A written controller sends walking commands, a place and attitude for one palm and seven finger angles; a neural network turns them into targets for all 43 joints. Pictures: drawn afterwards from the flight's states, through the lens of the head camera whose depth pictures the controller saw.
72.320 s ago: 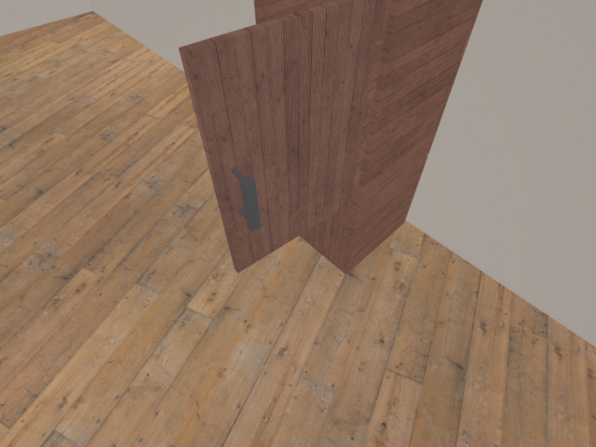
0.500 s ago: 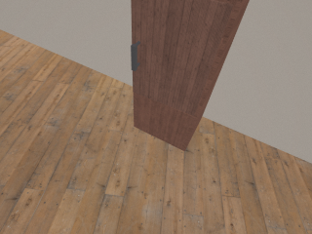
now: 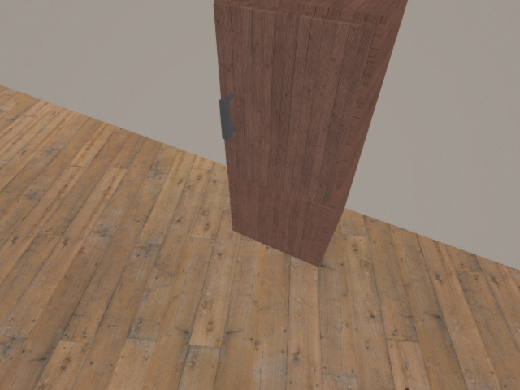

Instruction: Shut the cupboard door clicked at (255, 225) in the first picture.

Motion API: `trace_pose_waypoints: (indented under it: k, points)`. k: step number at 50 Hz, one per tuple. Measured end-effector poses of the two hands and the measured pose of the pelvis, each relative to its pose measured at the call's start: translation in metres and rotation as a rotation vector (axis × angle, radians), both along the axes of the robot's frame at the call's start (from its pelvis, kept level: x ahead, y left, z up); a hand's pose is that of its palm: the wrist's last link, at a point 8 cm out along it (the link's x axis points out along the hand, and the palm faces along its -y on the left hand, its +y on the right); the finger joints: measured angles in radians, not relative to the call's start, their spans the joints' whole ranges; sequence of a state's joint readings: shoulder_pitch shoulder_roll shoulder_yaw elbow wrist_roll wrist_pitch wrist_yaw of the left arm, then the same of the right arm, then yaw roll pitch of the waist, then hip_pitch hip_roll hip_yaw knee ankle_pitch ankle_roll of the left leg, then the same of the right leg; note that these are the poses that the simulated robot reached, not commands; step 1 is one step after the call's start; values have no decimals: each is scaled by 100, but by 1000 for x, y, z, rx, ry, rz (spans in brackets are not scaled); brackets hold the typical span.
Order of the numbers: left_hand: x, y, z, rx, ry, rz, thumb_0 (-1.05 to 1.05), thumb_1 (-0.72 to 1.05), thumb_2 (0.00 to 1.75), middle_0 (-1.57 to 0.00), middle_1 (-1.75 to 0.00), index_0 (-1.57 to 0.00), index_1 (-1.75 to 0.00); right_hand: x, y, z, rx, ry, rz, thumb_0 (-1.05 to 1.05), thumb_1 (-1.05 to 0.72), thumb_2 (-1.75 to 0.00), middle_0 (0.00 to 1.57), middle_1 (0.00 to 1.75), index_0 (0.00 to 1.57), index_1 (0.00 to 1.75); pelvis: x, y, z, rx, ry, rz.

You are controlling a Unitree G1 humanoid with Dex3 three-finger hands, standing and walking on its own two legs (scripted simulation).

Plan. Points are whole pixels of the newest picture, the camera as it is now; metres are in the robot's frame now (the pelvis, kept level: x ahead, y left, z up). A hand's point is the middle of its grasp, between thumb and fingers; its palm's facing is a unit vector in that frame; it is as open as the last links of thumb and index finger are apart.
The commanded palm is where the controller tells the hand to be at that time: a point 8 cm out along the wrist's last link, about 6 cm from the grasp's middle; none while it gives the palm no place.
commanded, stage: let the arm hang, fingers relaxed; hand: left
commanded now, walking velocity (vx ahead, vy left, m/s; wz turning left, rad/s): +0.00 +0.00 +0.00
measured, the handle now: (228, 116) +0.91 +0.15 -0.07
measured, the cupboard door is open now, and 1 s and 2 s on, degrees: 3 3 3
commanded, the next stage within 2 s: look to check the result in 0.20 s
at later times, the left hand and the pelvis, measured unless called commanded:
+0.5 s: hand out of the picture +0.01 +0.19 -0.17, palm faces +0.01 -0.97 -0.24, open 7.4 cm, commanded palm none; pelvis +0.01 -0.01 +0.00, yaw +0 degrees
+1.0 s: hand out of the picture +0.05 +0.19 -0.17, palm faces +0.01 -0.97 -0.25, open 7.4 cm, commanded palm none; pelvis +0.03 -0.02 +0.00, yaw +0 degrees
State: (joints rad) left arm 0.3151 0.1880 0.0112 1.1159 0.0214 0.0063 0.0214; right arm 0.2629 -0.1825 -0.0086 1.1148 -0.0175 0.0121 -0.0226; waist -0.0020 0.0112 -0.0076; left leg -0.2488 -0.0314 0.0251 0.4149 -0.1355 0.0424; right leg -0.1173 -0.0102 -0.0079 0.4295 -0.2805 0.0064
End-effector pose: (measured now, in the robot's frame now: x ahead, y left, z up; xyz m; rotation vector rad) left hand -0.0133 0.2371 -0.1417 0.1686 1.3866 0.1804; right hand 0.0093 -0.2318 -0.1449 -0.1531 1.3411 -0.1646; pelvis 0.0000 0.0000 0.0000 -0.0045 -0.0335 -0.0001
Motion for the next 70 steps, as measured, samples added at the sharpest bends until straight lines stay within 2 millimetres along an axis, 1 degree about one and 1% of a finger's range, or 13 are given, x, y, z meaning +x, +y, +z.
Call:
trace_pose_waypoints:
  k: [4, 8, 14, 22, 31, 41, 50, 54, 58, 61, 65, 67, 70]
  points:
    - [13, -7, -2, -17, -27, -10, 0, 91, 90, -20, -30, -20, -30, 5, -4, 2, -11, -14, 1, 0, -90, -90, 20, 30, 20, 30, 1, -1, 0, 0, 0, -1]
    - [18, -12, -3, -27, -30, -16, 0, 91, 90, -20, -30, -20, -30, 7, -9, 4, -20, -13, -1, 0, -90, -90, 20, 30, 20, 30, 3, -3, 1, 1, 2, -2]
    - [18, -12, -2, -24, -5, -15, 0, 91, 90, -20, -30, -20, -30, 5, -15, 5, -30, 12, -3, 0, -90, -90, 20, 30, 20, 30, 6, -6, 1, 0, 3, -3]
    - [15, -3, 1, 4, 30, -12, 1, 91, 90, -20, -30, -20, -30, 7, -23, 6, -38, 37, -2, 0, -90, -90, 20, 30, 20, 30, 12, -9, 2, 1, 4, -4]
    - [28, 4, 5, 32, 14, -17, 1, 91, 90, -20, -30, -20, -30, 26, -31, 7, -47, 13, 13, 0, -90, -90, 20, 30, 20, 30, 18, -11, 3, 2, 0, -4]
    - [52, 2, 7, 33, -31, -33, 1, 91, 90, -20, -30, -20, -30, 51, -37, 11, -56, -34, 30, 0, -90, -90, 20, 30, 20, 30, 23, -14, 4, 4, 1, -5]
    - [62, -1, 7, 31, -45, -33, 1, 91, 90, -20, -30, -20, -30, 59, -39, 12, -60, -40, 34, 0, -90, -90, 20, 30, 20, 30, 28, -15, 4, 6, 5, 1]
    - [60, -4, 2, 29, -49, 0, 1, 91, 90, -20, -30, -20, -30, 56, -34, 6, -47, -13, 48, 0, -90, -90, 20, 30, 20, 30, 26, -16, 0, 6, 11, 31]
    - [51, -4, -5, 25, -61, 52, 1, 91, 90, -20, -30, -20, -30, 53, -26, -2, -34, 24, 74, 0, -90, -90, 20, 30, 20, 30, 24, -14, -7, -6, 9, 76]
    - [41, 1, -14, 21, -67, 97, 1, 91, 90, -20, -30, -21, -30, 55, -19, -7, -36, 46, 98, 0, -90, -90, 20, 30, 20, 30, 24, -8, -15, -15, -4, 125]
    - [29, 14, -29, 13, -64, 153, 1, 91, 90, -20, -30, -21, -30, 66, -7, -12, -46, 34, 151, 0, -90, -90, 20, 30, 20, 30, 24, 3, -26, -1, -7, 175]
    - [25, 19, -27, 21, -51, 166, 1, 91, 90, -20, -30, -21, -30, 70, -1, -11, -45, 21, 171, 0, -90, -90, 20, 30, 20, 30, 20, 6, -25, 5, 0, 182]
    - [24, 25, -15, 32, -60, 183, 1, 91, 90, -20, -30, -20, -30, 74, 4, -4, -43, 15, 201, 0, -90, -90, 20, 30, 20, 30, 17, 7, -16, 0, 22, 207]
